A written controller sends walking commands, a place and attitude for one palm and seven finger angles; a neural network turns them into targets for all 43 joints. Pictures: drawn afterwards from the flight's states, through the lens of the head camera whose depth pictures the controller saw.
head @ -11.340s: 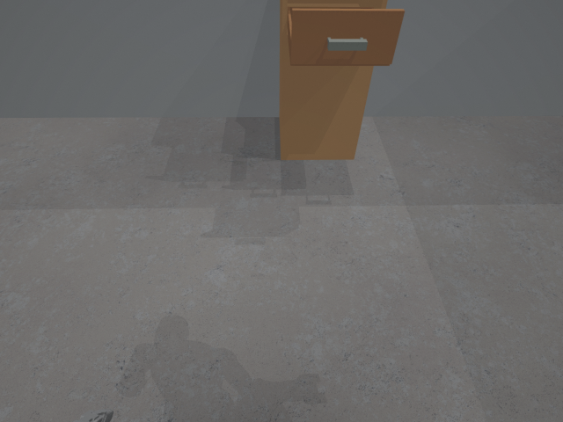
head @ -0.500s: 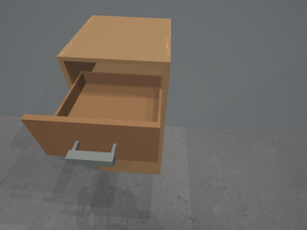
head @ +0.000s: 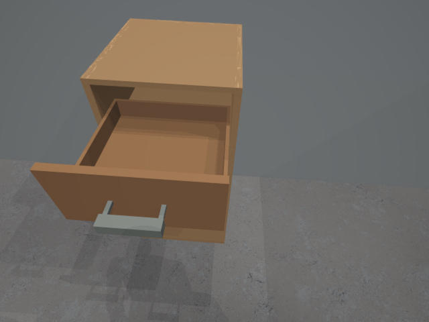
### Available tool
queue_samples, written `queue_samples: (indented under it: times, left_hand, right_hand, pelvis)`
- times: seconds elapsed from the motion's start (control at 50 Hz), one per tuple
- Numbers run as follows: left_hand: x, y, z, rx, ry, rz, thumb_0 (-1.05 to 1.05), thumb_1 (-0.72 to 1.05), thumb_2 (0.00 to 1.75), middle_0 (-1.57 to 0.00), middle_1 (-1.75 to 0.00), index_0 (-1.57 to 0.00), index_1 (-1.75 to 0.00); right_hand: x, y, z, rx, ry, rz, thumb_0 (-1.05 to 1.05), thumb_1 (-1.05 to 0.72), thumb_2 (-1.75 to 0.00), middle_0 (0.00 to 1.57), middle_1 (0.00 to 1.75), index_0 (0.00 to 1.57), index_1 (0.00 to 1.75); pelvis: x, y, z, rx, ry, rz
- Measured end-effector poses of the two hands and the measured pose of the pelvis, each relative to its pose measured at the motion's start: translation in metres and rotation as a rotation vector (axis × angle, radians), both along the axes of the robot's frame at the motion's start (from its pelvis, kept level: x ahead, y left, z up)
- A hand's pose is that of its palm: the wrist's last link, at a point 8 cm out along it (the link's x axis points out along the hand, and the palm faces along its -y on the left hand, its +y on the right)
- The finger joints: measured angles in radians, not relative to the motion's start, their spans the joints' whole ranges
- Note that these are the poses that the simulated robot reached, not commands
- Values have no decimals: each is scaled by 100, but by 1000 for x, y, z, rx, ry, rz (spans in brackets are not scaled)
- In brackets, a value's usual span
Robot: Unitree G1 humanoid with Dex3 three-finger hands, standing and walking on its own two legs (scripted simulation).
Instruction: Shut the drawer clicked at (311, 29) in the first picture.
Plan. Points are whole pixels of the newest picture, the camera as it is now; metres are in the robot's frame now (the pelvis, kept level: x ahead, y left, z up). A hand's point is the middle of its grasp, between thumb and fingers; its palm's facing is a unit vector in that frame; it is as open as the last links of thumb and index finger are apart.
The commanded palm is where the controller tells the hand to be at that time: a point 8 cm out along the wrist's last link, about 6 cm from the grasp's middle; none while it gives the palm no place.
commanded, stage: look again from close up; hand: left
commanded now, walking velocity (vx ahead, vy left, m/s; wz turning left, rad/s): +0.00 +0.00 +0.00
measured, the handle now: (133, 216) +0.31 +0.19 +0.01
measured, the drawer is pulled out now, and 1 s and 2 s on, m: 0.30 0.30 0.30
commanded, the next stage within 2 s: raise the hand and make a fist in 0.50 s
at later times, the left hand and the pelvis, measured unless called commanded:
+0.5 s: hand out of the picture -0.02 +0.15 -0.18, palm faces +0.04 -0.99 -0.15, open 7.4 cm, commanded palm none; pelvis +0.00 +0.00 +0.00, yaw +0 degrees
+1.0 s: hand (142, 316) +0.14 +0.14 -0.03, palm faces +0.05 -1.00 -0.01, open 6.5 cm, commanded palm +0.10 +0.20 -0.02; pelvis +0.00 -0.02 -0.06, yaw +1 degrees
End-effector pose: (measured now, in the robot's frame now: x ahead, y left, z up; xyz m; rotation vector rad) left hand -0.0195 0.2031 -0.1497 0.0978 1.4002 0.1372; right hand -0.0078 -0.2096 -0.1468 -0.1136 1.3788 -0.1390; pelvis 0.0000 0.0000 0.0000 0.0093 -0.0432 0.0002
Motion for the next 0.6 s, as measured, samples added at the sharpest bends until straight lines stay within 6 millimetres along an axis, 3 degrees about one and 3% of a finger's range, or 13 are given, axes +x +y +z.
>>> queue_samples:
  times: [0.6]
  left_hand:
    - [0,-7,1,-9,23,2,0,91,90,-19,-30,-20,-30]
  right_hand:
    - [-19,9,-1,26,67,-32,0,-91,-90,20,30,20,30]
  pelvis:
    - [5,-3,1,0,12,-8]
